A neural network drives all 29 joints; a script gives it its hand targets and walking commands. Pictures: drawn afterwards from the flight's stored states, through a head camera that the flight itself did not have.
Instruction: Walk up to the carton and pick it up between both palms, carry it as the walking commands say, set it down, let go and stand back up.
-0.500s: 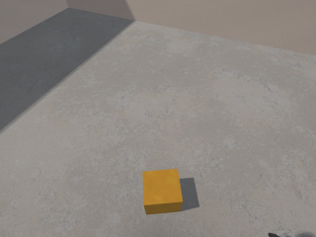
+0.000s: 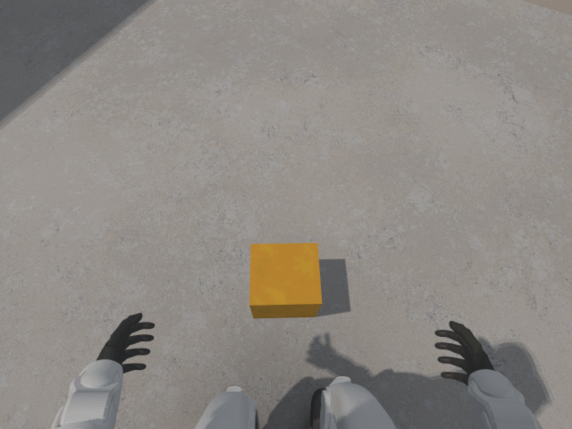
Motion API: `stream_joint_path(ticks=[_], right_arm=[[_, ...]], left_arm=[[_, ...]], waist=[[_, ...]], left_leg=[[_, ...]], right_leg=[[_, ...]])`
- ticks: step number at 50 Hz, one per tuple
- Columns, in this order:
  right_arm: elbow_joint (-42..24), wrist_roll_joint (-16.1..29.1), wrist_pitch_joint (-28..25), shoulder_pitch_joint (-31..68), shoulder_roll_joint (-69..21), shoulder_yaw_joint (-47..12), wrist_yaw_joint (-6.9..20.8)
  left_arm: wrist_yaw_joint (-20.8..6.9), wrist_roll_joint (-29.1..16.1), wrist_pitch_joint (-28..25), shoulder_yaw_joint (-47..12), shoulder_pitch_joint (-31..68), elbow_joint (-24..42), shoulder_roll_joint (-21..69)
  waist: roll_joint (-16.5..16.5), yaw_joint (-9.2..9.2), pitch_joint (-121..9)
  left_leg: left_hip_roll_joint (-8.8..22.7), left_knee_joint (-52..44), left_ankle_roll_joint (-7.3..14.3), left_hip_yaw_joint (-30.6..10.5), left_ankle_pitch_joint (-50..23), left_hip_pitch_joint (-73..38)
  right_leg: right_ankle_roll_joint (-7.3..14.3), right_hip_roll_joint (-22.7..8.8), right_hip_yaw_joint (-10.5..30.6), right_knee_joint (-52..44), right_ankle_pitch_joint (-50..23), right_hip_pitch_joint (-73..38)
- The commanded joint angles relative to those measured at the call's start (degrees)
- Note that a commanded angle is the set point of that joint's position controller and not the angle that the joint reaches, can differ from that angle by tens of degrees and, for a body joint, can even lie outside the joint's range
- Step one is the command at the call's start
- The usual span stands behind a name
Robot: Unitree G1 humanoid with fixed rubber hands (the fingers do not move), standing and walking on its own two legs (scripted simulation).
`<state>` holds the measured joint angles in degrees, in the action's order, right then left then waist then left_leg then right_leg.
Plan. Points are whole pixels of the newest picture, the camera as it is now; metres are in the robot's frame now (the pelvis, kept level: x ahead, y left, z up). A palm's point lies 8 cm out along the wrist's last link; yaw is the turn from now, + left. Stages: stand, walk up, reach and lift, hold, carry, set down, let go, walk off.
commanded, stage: reach and lift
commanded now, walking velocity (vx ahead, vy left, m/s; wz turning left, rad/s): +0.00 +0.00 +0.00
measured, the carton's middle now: (284, 282) +0.48 +0.01 -0.64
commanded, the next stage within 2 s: none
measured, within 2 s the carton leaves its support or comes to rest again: neither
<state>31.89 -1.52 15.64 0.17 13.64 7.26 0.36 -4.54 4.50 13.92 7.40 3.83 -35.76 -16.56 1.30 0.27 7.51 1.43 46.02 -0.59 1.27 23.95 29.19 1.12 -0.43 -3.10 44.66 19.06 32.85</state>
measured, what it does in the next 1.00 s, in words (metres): lowers itself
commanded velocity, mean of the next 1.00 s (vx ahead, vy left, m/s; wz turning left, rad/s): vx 0.00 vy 0.00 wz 0.00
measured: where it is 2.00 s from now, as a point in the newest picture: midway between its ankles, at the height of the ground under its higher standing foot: outside the picture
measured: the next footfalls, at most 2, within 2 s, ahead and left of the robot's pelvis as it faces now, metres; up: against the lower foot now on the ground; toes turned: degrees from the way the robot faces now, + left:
none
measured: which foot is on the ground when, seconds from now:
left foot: down 0.00-1.00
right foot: down 0.00-1.00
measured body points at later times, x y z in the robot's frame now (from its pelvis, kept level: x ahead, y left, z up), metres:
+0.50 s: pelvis -0.05 +0.02 -0.04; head +0.18 +0.01 +0.34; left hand +0.35 +0.25 -0.16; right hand +0.34 -0.23 -0.16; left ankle -0.01 +0.12 -0.71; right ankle +0.03 -0.11 -0.71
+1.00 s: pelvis -0.05 +0.01 -0.07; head +0.29 +0.00 +0.22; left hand +0.49 +0.21 -0.21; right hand +0.48 -0.18 -0.21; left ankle -0.01 +0.12 -0.71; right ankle +0.03 -0.11 -0.71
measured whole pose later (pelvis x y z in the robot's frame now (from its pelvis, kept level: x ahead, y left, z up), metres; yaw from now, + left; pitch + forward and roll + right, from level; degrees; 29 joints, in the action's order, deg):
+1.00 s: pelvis -0.05 +0.01 -0.07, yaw +0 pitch +44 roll +1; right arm 46.2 -1.1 12.5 66.8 12.4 18.1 -5.5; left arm -1.2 -1.7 9.9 17.3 69.6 -53.5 -18.8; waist 0.4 -0.6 4.5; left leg -0.7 59.6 0.2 0.6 20.1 83.3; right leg 0.2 -0.1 0.4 56.6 13.9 86.4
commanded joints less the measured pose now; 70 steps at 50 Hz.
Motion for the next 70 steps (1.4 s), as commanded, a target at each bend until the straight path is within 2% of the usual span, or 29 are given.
stream_joint_path(ticks=[1, 2, 5, 6, 7, 13, 16, 17, 18, 21, 25, 32, 37, 38, 41, 44, 47, 49, 50, 52, 55, 57, 58, 60, 61, 64, 65, 69, 70], right_arm=[[-9.41, 1.43, -1.48, 8.68, 7.23, 2.09, -1.65], [-8.84, 2.05, -1.1, 9.14, 6.81, 1.08, -1.93], [-7.74, 2.01, 0.35, 13.59, 7.86, 2.91, -2.65], [-8.77, 2.02, 0.63, 17.18, 7.68, 2.7, -2.89], [-6.95, 1.8, 1.25, 17.67, 8.61, 3.42, -2.88], [-4.28, 2.29, 2.74, 27.44, 10.04, 4.39, -2.66], [-2.82, 2.22, 2.5, 35.13, 9.62, 4.37, -2.32], [-2.02, 2.24, 1.95, 36.86, 10.38, 4.99, -2.09], [-3.18, 1.92, 2.01, 39.6, 10.72, 4.94, -2.1], [-1.12, 3.0, 1.34, 46.88, 11.2, 5.3, -1.76], [2.6, 3.16, 0.71, 52.9, 11.56, 5.6, -2.35], [3.94, 4.31, -1.07, 61.59, 10.06, 7.23, -3.67], [3.77, 3.67, -3.24, 68.35, 8.47, 8.68, -4.88], [3.15, 4.05, -3.94, 71.49, 8.16, 8.14, -4.98], [4.43, 2.73, -4.76, 74.51, 5.94, 9.03, -5.5], [7.09, 1.15, -5.17, 77.89, 5.99, 11.06, -5.5], [2.75, 0.2, -6.14, 86.1, 5.85, 11.55, -5.95], [3.8, -0.28, -5.69, 86.99, 5.81, 10.83, -6.25], [5.52, -0.88, -5.38, 88.01, 6.06, 11.78, -6.09], [3.31, -0.52, -5.17, 87.31, 7.36, 12.35, -5.86], [1.79, -0.13, -4.84, 86.24, 10.09, 13.6, -6.25], [-0.36, -0.09, -4.88, 88.7, 12.58, 14.75, -6.23], [-0.28, 0.58, -4.49, 89.54, 13.39, 14.19, -6.12], [-5.2, 2.91, -4.35, 90.48, 15.2, 13.97, -6.28], [-5.56, 3.49, -4.9, 91.8, 14.25, 13.16, -6.35], [-2.09, 3.08, -6.5, 93.8, 11.37, 12.64, -5.99], [-5.57, 4.35, -6.61, 96.88, 10.49, 11.92, -6.41], [7.44, 5.28, -7.02, 96.24, 13.5, 11.36, -6.65], [7.85, 4.76, -7.23, 96.03, 14.06, 12.78, -6.55]], left_arm=[[0.77, -0.65, -2.02, 3.84, 11.1, 9.54, -13.44], [0.69, -1.02, -2.03, 3.95, 12.22, 8.83, -13.11], [0.89, -2.36, -0.73, 2.49, 17.74, 7.77, -13.27], [0.67, -2.64, -0.14, 2.45, 20.73, 7.69, -14.02], [0.93, -2.99, 0.27, 2.15, 21.31, 7.06, -13.5], [1.75, -3.74, 2.86, 2.45, 24.77, -0.06, -10.36], [2.31, -4.35, 2.57, 3.14, 33.87, 0.5, -11.48], [2.53, -6.52, 2.21, 1.38, 37.81, 2.61, -9.12], [2.56, -5.92, 2.02, 3.49, 38.04, 2.12, -10.68], [3.71, -6.5, 2.13, 4.21, 46.21, 2.34, -11.44], [4.44, -6.8, 1.75, 5.25, 50.09, -0.83, -11.12], [4.75, -8.52, -0.06, 5.94, 60.28, -3.99, -10.46], [4.08, -7.82, -3.24, 8.35, 67.71, -4.63, -12.08], [3.89, -8.34, -3.74, 7.92, 69.11, -6.84, -11.48], [3.44, -6.05, -4.84, 10.81, 71.73, -10.08, -12.79], [3.39, -4.76, -5.84, 11.6, 76.24, -11.17, -13.21], [3.13, -6.58, -6.76, 9.9, 84.17, -7.89, -11.88], [3.49, -6.43, -6.63, 11.05, 84.81, -8.18, -12.75], [3.99, -6.28, -6.2, 10.66, 85.47, -8.39, -12.66], [4.66, -4.07, -5.54, 11.55, 86.35, -5.57, -12.86], [5.61, -6.08, -4.0, 9.2, 86.85, -1.27, -11.93], [6.74, -7.71, -2.79, 6.08, 91.35, 2.59, -9.73], [7.42, -7.83, -2.1, 6.43, 91.41, 2.13, -10.81], [9.04, -9.82, -1.19, 4.22, 93.86, 7.8, -11.45], [9.41, -10.17, -1.47, 4.92, 92.92, 5.07, -11.3], [9.75, -7.52, -3.49, 6.2, 93.58, 2.55, -11.02], [10.02, -7.27, -3.9, 5.94, 95.65, 5.42, -12.33], [10.18, -7.34, -3.84, 4.58, 98.16, -6.68, -12.25], [10.02, -8.55, -3.66, 3.4, 99.09, -5.58, -10.78]], waist=[[-1.88, 0.31, -27.05], [-1.89, 0.67, -27.57], [-1.99, -2.18, -29.72], [-0.58, -1.78, -29.71], [-3.83, -1.52, -31.59], [-1.57, -0.4, -34.78], [-2.62, -0.1, -35.28], [-1.79, -1.83, -37.34], [-1.19, -0.15, -40.77], [-3.47, -0.97, -42.81], [-3.34, -0.54, -49.27], [-1.53, -2.23, -64.41], [-1.71, -1.1, -67.57], [0.06, -1.38, -66.55], [0.06, 0.77, -66.2], [-1.68, 0.94, -67.99], [0.77, -0.93, -74.27], [1.75, 0.09, -80.08], [1.88, 0.19, -78.15], [-0.7, 1.0, -87.93], [-3.9, -1.05, -99.44], [-5.22, -4.0, -103.88], [-5.51, -3.13, -105.79], [-5.57, -5.45, -115.15], [-3.09, -3.95, -111.13], [0.96, -2.29, -99.14], [2.13, -2.0, -104.63], [-4.57, -2.29, -91.94], [-6.2, -4.21, -92.07]], left_leg=[[-3.58, -1.21, 0.67, -2.1, -20.46, 4.43], [-3.45, -0.56, 0.43, -1.33, -18.65, 6.97], [-3.46, 0.24, -0.22, -1.74, -18.05, 8.59], [-3.08, 0.38, 0.07, -1.91, -15.76, 10.55], [-3.31, 0.58, -0.48, -2.0, -16.25, 10.23], [-3.14, 1.35, -0.67, -1.75, -15.25, 12.57], [-2.76, 1.72, -0.01, -2.3, -13.45, 14.51], [-2.66, 1.19, -0.15, -3.08, -14.3, 13.04], [-2.82, 2.88, -0.09, -2.19, -15.23, 13.55], [-2.7, 2.72, -0.32, -3.32, -14.89, 11.78], [-3.23, 4.74, -0.9, -2.3, -18.77, 14.49], [-4.69, 7.53, -0.56, -1.48, -23.75, 16.52], [-5.41, 8.81, -0.62, -0.12, -25.34, 26.98], [-5.18, 8.67, -0.35, -0.48, -24.23, 29.01], [-5.56, 8.49, -0.04, 0.04, -23.2, 32.72], [-5.41, 9.53, -0.69, 0.5, -23.73, 33.58], [-5.49, 9.62, -0.09, 0.45, -24.87, 36.72], [-5.73, 10.84, -0.14, 0.51, -27.91, 35.89], [-5.76, 10.1, -0.27, 0.29, -26.23, 36.07], [-6.06, 11.33, -0.36, 0.4, -30.99, 26.31], [-5.97, 13.5, -1.13, 0.06, -38.77, 14.61], [-5.74, 14.79, -1.27, -0.99, -42.83, 5.79], [-5.54, 15.75, -1.26, -1.62, -45.69, -0.68], [-5.16, 18.34, -0.97, -3.9, -54.8, -13.5], [-5.11, 19.7, -0.34, -3.9, -55.57, -6.27], [-5.99, 18.6, 0.5, -0.97, -37.54, 19.39], [-6.73, 20.46, 0.64, 0.28, -35.18, 21.48], [-5.86, 26.79, -1.29, -1.16, -30.3, 19.99], [-5.91, 28.2, -1.79, -1.87, -30.93, 17.64]], right_leg=[[-3.22, 1.26, 6.18, 0.48, -28.29, -17.2], [-2.92, 0.89, 6.76, 1.17, -26.82, -17.14], [-2.74, 1.58, 5.58, 2.67, -25.74, -13.13], [-2.97, 1.49, 5.44, 2.6, -23.26, -11.43], [-2.25, 1.53, 5.3, 3.56, -22.02, -10.54], [-2.23, 2.36, 3.72, 4.39, -16.79, -5.47], [-2.07, 2.19, 3.33, 5.67, -12.79, 0.2], [-1.96, 2.51, 2.55, 5.76, -11.92, 1.54], [-2.0, 2.62, 2.76, 6.45, -12.84, 0.64], [-2.02, 2.1, 2.09, 6.7, -9.22, 8.21], [-2.26, 2.23, 2.06, 7.54, -12.61, 9.0], [-2.55, 3.3, 2.22, 9.42, -21.49, 6.64], [-2.79, 3.16, 3.93, 12.11, -29.32, 4.77], [-3.08, 3.0, 3.99, 12.29, -29.34, 4.85], [-3.44, 2.79, 4.87, 12.49, -29.53, 4.06], [-2.94, 2.64, 5.3, 13.48, -30.41, 4.66], [-3.09, 2.84, 5.76, 14.02, -34.9, 0.24], [-2.86, 2.96, 6.32, 15.56, -40.82, -5.1], [-3.35, 3.18, 5.58, 15.66, -37.07, -2.33], [-2.92, 3.64, 4.78, 15.81, -39.07, -2.22], [-2.47, 4.46, 2.97, 17.63, -43.0, -2.63], [-2.02, 5.29, 0.88, 17.88, -42.25, 1.98], [-2.06, 5.58, 0.08, 18.13, -40.75, 3.88], [-1.86, 5.77, -0.88, 18.68, -42.75, 2.9], [-1.96, 5.29, -0.03, 20.65, -45.0, 4.48], [-2.49, 3.61, 2.23, 23.84, -42.19, -0.43], [-3.04, 3.77, 2.24, 25.99, -43.16, -5.32], [-3.41, 4.66, 0.33, 29.99, -29.7, 16.47], [-3.35, 4.95, -0.42, 30.46, -27.37, 20.54]])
